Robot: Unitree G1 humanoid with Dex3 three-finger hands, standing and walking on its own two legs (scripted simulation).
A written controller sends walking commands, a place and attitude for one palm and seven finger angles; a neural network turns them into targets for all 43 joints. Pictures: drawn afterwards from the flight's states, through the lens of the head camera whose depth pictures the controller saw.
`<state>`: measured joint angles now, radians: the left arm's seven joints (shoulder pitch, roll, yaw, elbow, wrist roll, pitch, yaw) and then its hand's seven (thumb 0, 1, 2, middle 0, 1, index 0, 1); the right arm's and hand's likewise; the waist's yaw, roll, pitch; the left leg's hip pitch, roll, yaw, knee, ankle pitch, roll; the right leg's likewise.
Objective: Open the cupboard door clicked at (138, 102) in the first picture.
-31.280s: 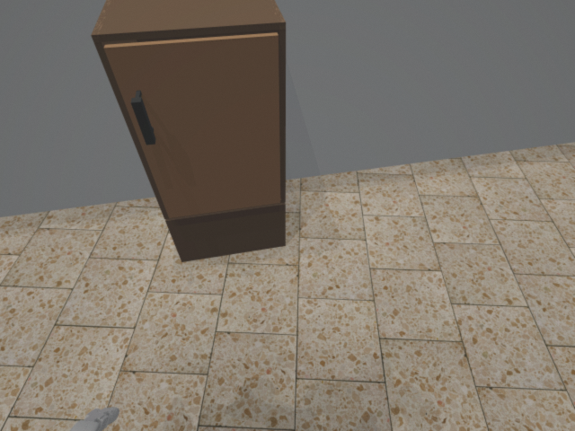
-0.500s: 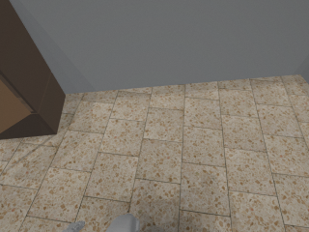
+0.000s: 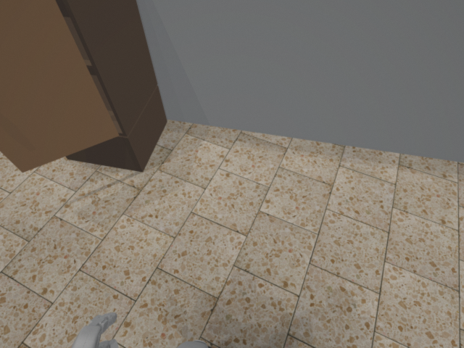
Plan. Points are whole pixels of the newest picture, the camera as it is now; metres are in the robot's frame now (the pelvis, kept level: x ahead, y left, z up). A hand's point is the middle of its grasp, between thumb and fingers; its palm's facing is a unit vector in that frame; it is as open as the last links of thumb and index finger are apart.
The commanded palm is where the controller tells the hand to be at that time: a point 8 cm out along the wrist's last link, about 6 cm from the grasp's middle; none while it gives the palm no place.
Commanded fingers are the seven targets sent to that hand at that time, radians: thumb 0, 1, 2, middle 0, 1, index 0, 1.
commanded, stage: turn to face it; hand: left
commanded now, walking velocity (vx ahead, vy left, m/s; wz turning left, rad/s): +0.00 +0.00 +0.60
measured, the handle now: out of the picture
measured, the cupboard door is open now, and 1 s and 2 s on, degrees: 42 42 42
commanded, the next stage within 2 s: take the last steps up to it in 0.74 s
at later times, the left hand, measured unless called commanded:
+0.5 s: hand out of the picture +0.03 +0.23 -0.17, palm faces +0.32 -0.91 -0.25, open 7.4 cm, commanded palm none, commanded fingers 0.00 0.90 0.90 -0.20 -0.30 -0.20 -0.30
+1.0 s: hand out of the picture -0.02 +0.17 -0.18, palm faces +0.52 -0.84 -0.17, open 7.3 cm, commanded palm none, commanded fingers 0.00 0.90 0.90 -0.20 -0.30 -0.20 -0.30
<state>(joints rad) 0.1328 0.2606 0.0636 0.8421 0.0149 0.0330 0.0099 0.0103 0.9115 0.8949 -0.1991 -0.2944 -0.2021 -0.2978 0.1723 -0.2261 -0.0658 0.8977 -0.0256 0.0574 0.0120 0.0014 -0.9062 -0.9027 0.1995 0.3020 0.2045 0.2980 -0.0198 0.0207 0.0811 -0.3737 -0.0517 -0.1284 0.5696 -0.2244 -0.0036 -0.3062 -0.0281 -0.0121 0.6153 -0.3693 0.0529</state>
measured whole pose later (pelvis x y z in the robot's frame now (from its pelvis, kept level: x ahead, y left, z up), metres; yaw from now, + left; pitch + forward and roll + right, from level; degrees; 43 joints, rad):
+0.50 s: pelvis +0.02 +0.00 +0.00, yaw +18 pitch +0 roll +0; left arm 0.17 0.26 0.06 0.91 0.02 0.06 0.01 0.01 0.91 0.89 -0.20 -0.29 -0.20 -0.30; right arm 0.14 -0.23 -0.05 0.89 -0.03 0.03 0.00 0.00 -0.91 -0.90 0.20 0.30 0.20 0.30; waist 0.00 -0.03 0.11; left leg -0.31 -0.01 -0.01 0.56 -0.26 0.02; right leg -0.46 -0.09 -0.04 1.05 -0.49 0.07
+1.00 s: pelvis +0.05 +0.00 +0.00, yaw +29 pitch +0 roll +0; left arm 0.29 0.19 0.05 0.96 0.02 0.00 0.00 0.01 0.91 0.89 -0.20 -0.30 -0.21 -0.30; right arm 0.16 -0.20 -0.05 0.97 -0.02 0.02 0.02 0.00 -0.91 -0.90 0.19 0.30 0.20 0.30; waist 0.02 -0.06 0.07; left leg -0.25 -0.02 0.07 0.55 -0.32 0.01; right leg -0.24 -0.13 -0.15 0.60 -0.35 0.04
